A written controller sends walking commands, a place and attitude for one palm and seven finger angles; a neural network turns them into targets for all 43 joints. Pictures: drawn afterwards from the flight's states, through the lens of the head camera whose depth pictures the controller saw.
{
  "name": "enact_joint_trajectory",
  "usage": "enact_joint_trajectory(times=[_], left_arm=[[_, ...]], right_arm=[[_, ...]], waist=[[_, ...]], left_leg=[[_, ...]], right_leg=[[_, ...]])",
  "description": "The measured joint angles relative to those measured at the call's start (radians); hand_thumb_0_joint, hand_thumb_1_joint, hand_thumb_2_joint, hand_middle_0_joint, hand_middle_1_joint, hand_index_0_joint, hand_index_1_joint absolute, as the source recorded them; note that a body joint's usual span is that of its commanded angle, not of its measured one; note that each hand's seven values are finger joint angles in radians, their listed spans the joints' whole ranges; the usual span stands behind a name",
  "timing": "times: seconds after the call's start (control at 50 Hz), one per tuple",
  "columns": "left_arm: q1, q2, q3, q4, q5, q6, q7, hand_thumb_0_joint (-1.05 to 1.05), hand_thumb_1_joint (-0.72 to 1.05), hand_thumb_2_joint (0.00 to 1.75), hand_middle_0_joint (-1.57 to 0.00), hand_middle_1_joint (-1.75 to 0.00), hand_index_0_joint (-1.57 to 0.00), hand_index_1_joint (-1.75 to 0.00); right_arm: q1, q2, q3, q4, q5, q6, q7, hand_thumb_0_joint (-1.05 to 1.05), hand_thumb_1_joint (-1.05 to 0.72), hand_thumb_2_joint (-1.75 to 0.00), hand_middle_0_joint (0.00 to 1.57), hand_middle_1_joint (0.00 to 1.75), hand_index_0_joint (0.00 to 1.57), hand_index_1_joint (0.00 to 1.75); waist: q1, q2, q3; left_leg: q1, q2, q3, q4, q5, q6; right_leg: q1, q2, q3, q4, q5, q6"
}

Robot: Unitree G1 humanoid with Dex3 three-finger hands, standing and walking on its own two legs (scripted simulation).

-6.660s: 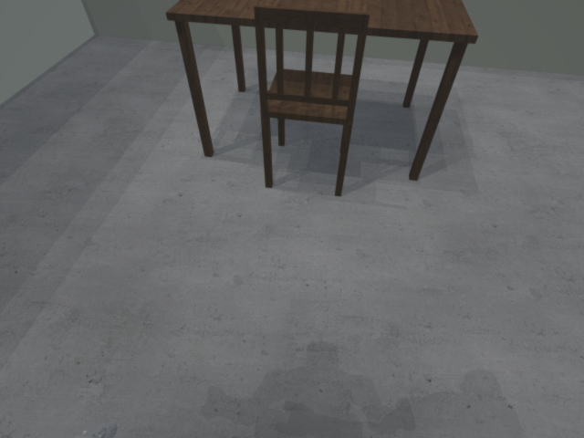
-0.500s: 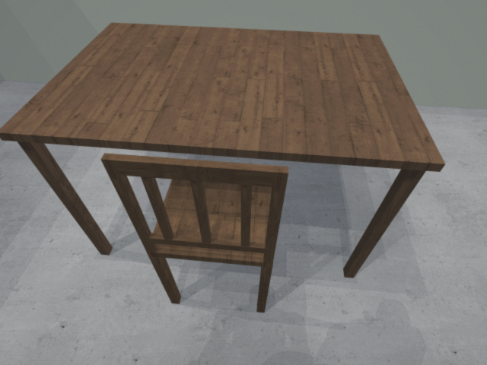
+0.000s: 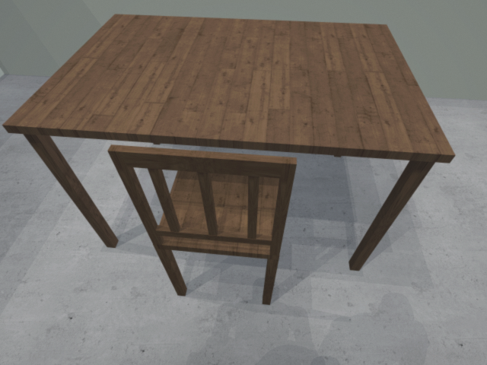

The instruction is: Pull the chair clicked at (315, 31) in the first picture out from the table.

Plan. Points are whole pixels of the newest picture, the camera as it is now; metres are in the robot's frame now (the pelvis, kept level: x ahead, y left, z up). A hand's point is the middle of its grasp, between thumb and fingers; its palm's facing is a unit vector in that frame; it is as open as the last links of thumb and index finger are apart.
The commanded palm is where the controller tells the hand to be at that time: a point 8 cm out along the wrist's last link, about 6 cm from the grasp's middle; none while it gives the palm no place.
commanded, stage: come to a stop and stand still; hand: left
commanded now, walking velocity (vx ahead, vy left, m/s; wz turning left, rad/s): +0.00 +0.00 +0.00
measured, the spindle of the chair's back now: (209, 205) +0.49 +0.11 -0.12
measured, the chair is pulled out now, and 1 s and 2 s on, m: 0.00 0.00 0.00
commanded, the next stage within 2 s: look again from close up in 1.12 s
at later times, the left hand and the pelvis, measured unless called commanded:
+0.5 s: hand out of the picture +0.00 +0.21 -0.18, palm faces +0.00 -0.98 -0.19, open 7.4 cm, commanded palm none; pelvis -0.01 +0.03 +0.00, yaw -1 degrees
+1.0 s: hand out of the picture -0.04 +0.23 -0.17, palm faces -0.01 -0.98 -0.18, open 7.4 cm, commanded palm none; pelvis -0.02 +0.06 +0.00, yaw -2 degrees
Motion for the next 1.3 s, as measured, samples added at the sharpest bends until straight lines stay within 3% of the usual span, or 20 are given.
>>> enact_joint_trajectory(times=[0.38, 0.86, 1.3], left_arm=[[-0.048, 0.015, 0.002, -0.017, 0.005, 0.017, -0.001, 0.00, 0.91, 0.90, -0.20, -0.29, -0.20, -0.30], [-0.005, -0.007, 0.000, 0.067, 0.006, 0.027, -0.001, 0.00, 0.91, 0.90, -0.20, -0.29, -0.19, -0.30], [-0.011, -0.038, 0.009, 0.070, 0.006, 0.024, 0.003, 0.00, 0.91, 0.90, -0.20, -0.29, -0.19, -0.30]], right_arm=[[-0.078, -0.008, 0.014, 0.005, 0.004, 0.005, 0.007, 0.01, -0.92, -0.90, 0.20, 0.30, 0.20, 0.30], [-0.018, 0.027, 0.024, 0.084, 0.011, 0.004, 0.006, 0.01, -0.91, -0.90, 0.20, 0.30, 0.20, 0.30], [-0.008, 0.036, 0.018, 0.092, 0.012, -0.003, -0.003, 0.01, -0.91, -0.90, 0.20, 0.30, 0.20, 0.30]], waist=[[0.017, -0.031, 0.002], [0.016, -0.035, 0.028], [0.013, -0.027, 0.023]], left_leg=[[0.027, -0.033, 0.033, -0.014, 0.013, 0.038], [0.053, -0.079, 0.060, -0.099, 0.066, 0.085], [0.069, -0.082, 0.067, -0.116, 0.065, 0.084]], right_leg=[[0.007, -0.035, 0.031, 0.014, 0.008, 0.041], [0.016, -0.078, 0.058, -0.041, 0.055, 0.088], [0.020, -0.081, 0.067, -0.037, 0.045, 0.088]])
